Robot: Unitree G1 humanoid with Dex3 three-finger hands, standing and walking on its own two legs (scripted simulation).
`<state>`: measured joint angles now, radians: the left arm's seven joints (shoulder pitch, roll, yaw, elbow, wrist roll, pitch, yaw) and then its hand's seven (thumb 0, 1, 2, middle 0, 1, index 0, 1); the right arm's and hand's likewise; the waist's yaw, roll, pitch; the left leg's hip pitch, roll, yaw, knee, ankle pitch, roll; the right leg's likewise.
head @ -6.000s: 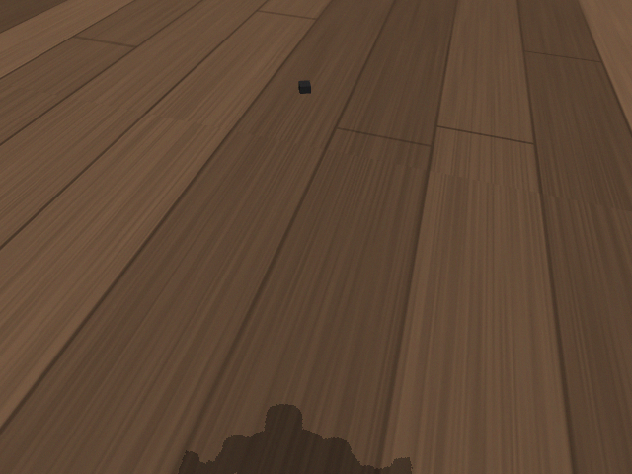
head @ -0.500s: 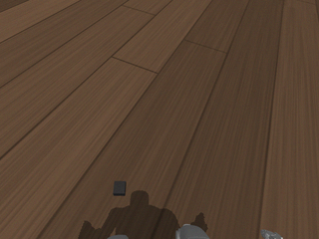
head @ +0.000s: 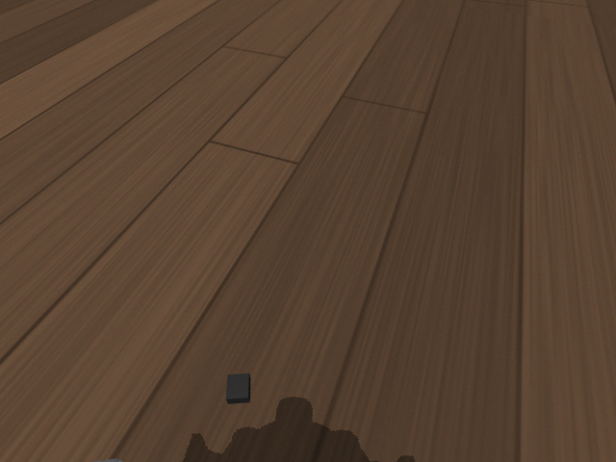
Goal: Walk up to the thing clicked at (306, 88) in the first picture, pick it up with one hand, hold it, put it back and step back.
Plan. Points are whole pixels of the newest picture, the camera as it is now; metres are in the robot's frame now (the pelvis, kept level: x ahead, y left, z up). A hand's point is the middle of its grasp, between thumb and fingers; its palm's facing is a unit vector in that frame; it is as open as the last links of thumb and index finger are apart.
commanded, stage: walk up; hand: left
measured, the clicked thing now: (238, 388) +0.46 +0.22 -0.75
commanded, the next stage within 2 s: stand in 1.68 s
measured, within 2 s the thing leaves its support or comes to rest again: neither
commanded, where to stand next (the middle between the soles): +0.12 -0.01 m, yaw +1 degrees
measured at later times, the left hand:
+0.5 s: hand out of the picture +0.08 +0.26 -0.15, palm faces +0.00 -0.94 -0.34, open 7.3 cm
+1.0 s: hand out of the picture +0.14 +0.25 -0.14, palm faces -0.01 -0.94 -0.33, open 7.3 cm
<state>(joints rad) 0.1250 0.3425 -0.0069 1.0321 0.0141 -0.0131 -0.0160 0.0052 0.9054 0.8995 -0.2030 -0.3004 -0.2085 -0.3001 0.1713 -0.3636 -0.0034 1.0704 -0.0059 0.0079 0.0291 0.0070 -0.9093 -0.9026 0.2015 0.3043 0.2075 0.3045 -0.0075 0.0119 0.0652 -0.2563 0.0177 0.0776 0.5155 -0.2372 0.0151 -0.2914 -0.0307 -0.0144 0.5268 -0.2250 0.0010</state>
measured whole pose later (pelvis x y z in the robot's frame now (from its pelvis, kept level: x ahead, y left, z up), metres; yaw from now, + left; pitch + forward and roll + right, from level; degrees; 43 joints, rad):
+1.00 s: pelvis +0.05 +0.00 +0.01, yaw +1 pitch -2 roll +0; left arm 0.06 0.33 0.01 1.17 0.02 -0.02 0.00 0.00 0.91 0.90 -0.20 -0.30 -0.21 -0.30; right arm 0.06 -0.35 -0.02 1.17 0.00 0.00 0.01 0.01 -0.91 -0.90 0.20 0.30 0.21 0.30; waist 0.00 0.00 0.05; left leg -0.10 0.01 0.06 0.30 -0.17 0.00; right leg -0.12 -0.02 -0.03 0.30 -0.14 0.01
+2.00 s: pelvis +0.06 +0.00 +0.02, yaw +1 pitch -2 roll +0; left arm 0.10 0.34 -0.01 1.14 0.01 -0.01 0.00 0.00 0.91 0.90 -0.20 -0.30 -0.21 -0.30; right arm 0.09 -0.34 0.00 1.15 -0.01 -0.01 0.01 0.01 -0.91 -0.90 0.20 0.30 0.21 0.30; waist 0.00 0.00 0.04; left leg -0.08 0.01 0.05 0.28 -0.17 0.00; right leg -0.11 -0.03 -0.04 0.30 -0.15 0.01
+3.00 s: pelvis +0.06 -0.02 +0.01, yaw +2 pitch -2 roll +0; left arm 0.11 0.35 -0.01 1.13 0.01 -0.01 -0.01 0.00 0.91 0.90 -0.20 -0.30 -0.21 -0.30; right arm 0.11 -0.35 0.01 1.14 -0.01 -0.01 0.00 0.01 -0.91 -0.90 0.20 0.30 0.21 0.30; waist 0.00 0.01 0.04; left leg -0.08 0.03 0.04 0.29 -0.17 -0.02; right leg -0.11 -0.01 -0.05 0.31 -0.16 -0.01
